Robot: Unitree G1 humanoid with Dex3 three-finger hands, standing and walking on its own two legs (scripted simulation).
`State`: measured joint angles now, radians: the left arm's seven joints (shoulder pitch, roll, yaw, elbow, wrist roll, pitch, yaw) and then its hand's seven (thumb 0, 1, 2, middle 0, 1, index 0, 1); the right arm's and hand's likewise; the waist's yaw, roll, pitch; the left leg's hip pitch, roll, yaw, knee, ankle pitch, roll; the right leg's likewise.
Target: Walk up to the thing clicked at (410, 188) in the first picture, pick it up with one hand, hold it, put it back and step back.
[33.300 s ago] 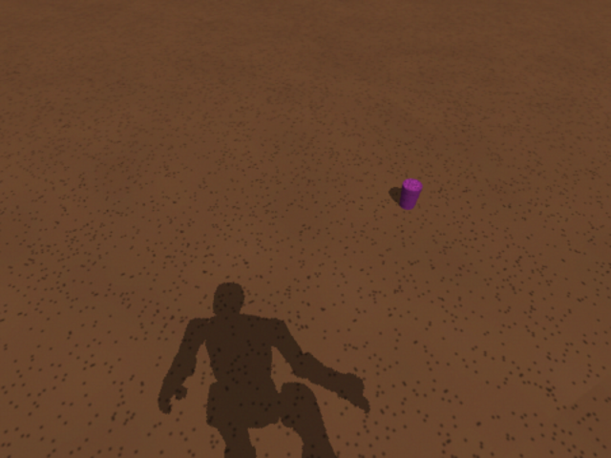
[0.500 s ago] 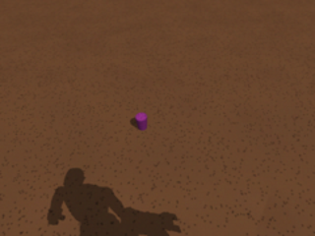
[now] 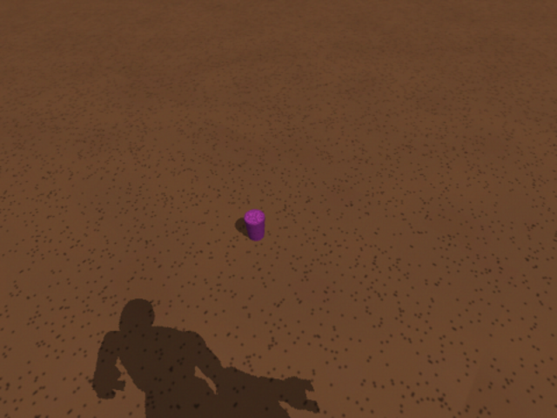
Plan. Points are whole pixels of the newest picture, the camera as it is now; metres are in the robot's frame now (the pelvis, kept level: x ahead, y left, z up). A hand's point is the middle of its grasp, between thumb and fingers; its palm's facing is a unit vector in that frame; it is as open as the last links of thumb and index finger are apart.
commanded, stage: step back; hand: left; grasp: from the side
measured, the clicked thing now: (255, 226) +1.03 +0.18 -0.70
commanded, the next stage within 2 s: stand in 0.38 s
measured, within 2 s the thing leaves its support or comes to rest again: neither
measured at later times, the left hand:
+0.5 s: hand out of the picture +0.12 +0.28 -0.15, palm faces -0.01 -0.94 -0.35, open 7.4 cm
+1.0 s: hand out of the picture +0.10 +0.26 -0.14, palm faces -0.05 -0.94 -0.33, open 7.4 cm
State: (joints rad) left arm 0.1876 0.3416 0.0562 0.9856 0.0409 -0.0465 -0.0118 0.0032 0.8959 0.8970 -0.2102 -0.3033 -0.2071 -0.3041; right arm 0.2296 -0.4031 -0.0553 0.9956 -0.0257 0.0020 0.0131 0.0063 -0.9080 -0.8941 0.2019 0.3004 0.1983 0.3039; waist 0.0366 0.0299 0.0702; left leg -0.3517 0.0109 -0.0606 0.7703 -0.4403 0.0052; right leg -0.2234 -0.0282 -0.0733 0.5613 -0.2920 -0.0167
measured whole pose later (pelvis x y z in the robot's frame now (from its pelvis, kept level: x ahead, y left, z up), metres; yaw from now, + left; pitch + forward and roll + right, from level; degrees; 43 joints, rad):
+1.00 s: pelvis +0.02 +0.01 +0.02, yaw -1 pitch -3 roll +0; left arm 0.10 0.35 0.00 1.15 0.01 -0.02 -0.01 0.00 0.90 0.90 -0.21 -0.30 -0.20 -0.30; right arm 0.11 -0.35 -0.01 1.15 -0.01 0.00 0.02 0.01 -0.91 -0.89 0.20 0.30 0.20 0.30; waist -0.01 0.00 0.07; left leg -0.15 0.04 0.01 0.33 -0.13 -0.03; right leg -0.09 -0.02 -0.02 0.33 -0.19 0.01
